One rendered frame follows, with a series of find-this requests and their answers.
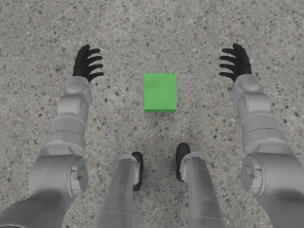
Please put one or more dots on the robot right upper arm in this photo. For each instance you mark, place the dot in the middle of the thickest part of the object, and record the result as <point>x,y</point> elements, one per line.
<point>277,182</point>

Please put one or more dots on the robot left hand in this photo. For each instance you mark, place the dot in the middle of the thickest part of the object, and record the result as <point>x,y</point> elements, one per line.
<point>82,68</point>

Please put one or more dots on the robot left upper arm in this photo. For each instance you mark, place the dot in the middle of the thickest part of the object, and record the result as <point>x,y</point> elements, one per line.
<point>55,181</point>

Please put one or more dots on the robot left forearm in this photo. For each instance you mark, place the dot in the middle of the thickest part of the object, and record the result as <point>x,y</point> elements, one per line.
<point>67,133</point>

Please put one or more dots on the left robot thigh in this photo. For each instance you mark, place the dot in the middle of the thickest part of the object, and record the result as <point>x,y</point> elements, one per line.
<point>116,208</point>

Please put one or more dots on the robot right forearm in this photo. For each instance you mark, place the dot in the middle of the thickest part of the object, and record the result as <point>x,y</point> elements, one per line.
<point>257,118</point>

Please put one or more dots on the carton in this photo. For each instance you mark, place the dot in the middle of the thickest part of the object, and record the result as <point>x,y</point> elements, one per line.
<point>160,92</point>

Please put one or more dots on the robot left foot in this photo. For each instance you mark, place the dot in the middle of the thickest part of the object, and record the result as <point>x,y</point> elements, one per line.
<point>139,158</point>

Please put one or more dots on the robot right hand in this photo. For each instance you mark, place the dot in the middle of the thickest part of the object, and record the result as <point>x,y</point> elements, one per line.
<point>241,62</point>

